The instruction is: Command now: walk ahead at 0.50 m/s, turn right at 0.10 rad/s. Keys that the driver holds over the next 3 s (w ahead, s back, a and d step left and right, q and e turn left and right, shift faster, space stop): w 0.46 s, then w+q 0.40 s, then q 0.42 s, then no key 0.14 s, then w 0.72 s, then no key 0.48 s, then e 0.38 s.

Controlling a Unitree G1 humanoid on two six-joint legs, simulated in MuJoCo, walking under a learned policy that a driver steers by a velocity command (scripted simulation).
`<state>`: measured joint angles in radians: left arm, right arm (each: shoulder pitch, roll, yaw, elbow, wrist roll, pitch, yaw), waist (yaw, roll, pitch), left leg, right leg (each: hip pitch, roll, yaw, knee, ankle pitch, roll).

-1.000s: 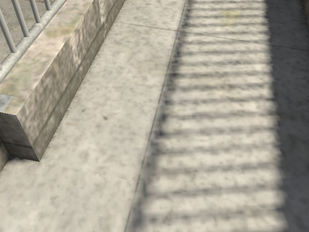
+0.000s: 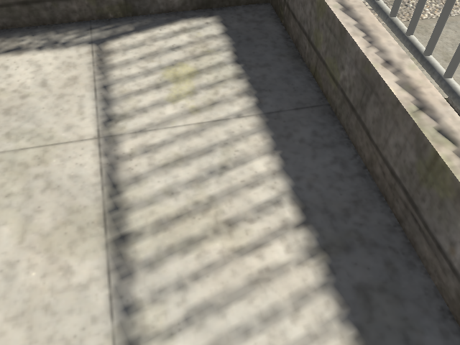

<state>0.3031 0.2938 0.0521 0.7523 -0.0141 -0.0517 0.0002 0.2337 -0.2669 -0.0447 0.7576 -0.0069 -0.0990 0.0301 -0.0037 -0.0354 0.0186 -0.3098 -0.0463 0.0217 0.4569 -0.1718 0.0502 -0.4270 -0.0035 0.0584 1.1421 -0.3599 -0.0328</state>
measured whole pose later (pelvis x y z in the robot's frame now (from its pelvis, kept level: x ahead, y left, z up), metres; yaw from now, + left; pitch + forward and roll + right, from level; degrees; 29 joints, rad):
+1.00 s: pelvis +0.54 +0.01 -0.02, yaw +15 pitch +2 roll -1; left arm 0.26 0.29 0.05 0.84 0.00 -0.06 0.01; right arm 0.10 -0.30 -0.06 0.67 0.00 -0.05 0.04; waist 0.02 0.01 0.07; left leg -0.49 -0.05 0.02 0.60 -0.15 0.09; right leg -0.25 -0.02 -0.02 1.15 -0.53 0.04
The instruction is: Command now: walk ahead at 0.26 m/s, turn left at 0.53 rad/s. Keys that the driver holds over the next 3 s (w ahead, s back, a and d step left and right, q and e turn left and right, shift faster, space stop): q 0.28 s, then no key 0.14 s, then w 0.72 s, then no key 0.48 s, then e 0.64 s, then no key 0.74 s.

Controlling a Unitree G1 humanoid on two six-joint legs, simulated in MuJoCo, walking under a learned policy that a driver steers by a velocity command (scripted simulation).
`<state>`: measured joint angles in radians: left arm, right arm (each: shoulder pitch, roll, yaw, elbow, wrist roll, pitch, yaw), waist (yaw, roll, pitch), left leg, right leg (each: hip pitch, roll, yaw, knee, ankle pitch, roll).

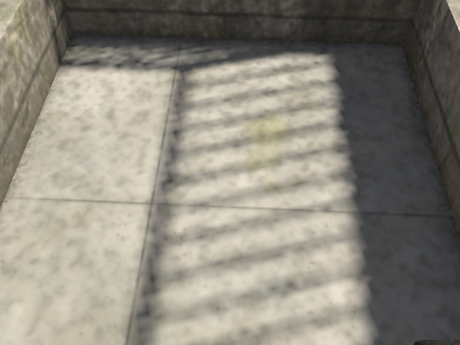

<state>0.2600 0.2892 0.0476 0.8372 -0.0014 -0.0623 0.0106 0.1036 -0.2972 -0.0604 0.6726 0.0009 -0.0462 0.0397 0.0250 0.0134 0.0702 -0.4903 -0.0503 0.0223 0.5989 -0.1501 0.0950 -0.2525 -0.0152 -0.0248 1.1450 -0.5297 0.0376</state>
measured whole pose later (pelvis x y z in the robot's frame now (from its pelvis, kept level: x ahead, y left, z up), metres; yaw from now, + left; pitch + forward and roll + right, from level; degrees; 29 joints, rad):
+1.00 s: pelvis +0.27 +0.02 +0.03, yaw +16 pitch +2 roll +0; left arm 0.15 0.30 0.05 0.76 -0.01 -0.08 -0.04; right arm 0.42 -0.26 -0.05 0.80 0.01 -0.05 0.00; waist -0.06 -0.04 -0.01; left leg -0.01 -0.02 -0.02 0.23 -0.26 0.03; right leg -0.63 -0.08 0.01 0.77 -0.10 0.01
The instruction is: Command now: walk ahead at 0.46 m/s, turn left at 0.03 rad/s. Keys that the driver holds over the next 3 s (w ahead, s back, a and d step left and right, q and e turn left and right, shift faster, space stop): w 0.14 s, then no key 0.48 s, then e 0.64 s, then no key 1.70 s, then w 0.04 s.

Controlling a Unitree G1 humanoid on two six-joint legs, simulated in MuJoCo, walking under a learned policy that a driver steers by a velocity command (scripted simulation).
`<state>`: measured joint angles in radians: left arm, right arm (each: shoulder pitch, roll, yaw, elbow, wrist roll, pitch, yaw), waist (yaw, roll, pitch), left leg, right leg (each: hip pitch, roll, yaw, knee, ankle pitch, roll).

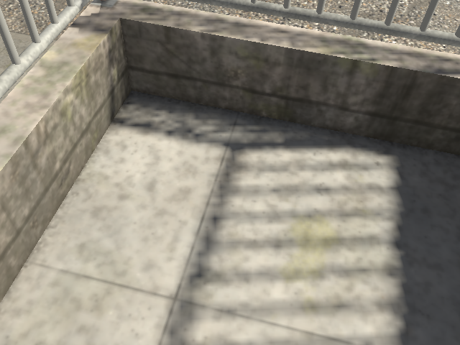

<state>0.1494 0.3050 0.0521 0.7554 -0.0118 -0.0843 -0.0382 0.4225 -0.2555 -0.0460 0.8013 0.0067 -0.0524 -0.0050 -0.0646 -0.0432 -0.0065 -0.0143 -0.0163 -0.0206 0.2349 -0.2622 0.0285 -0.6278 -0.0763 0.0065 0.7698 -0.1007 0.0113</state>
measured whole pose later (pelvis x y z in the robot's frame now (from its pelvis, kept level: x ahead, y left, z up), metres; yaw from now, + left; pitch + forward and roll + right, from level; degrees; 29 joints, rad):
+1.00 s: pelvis +0.26 -0.07 -0.02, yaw -10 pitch +0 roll +1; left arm 0.16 0.32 0.08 0.85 -0.01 0.06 -0.01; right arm 0.11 -0.30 -0.09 0.82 0.00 0.02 -0.06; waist 0.01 0.03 0.06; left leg -0.33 0.12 0.11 0.65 -0.33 -0.06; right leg -0.32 0.00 -0.04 0.65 -0.32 -0.05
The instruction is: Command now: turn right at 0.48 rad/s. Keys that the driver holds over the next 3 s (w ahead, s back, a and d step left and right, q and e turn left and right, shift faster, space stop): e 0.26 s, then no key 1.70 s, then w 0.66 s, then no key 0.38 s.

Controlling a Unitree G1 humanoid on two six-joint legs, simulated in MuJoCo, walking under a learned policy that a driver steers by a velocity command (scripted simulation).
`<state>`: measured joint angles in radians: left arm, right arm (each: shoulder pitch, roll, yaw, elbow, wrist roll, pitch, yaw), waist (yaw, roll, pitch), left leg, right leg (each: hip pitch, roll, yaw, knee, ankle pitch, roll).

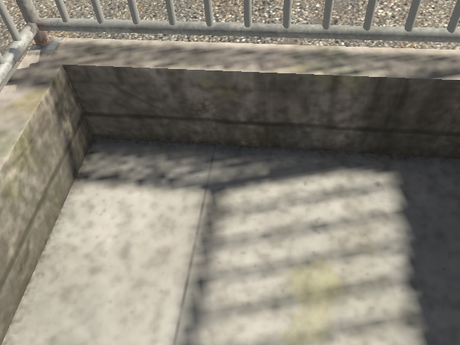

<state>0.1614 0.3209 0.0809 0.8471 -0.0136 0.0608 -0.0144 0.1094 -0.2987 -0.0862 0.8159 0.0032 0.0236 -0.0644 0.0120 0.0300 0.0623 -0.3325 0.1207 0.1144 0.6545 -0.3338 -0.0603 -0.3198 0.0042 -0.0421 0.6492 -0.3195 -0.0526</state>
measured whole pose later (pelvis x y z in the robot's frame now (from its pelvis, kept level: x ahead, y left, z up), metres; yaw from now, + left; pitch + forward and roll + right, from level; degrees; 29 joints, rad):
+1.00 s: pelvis +0.04 +0.02 +0.02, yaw -14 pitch -2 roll +0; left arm 0.18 0.27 0.04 0.94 0.01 0.02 0.02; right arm 0.12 -0.27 -0.02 0.96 -0.01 -0.02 -0.02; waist 0.00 0.01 0.05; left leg -0.17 -0.02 -0.05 0.46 -0.26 0.00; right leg -0.16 0.08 0.15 0.46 -0.27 -0.02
